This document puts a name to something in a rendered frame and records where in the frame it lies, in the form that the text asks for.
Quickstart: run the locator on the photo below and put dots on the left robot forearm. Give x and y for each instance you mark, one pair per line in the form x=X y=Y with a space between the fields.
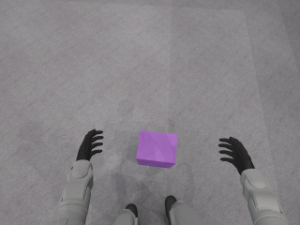
x=73 y=205

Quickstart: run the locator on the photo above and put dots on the robot right hand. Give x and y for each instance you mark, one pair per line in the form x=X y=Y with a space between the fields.
x=240 y=157

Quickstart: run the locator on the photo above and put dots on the robot left hand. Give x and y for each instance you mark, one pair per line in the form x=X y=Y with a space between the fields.
x=85 y=151

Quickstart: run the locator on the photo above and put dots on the right robot forearm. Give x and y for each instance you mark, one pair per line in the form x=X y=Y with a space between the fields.
x=263 y=206

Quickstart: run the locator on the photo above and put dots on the right robot shin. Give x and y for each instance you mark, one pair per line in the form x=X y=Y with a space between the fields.
x=178 y=203

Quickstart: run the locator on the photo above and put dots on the carton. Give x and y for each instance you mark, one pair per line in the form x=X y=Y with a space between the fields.
x=156 y=149

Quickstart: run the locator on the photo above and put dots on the left robot foot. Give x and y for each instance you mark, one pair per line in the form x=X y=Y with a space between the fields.
x=133 y=208

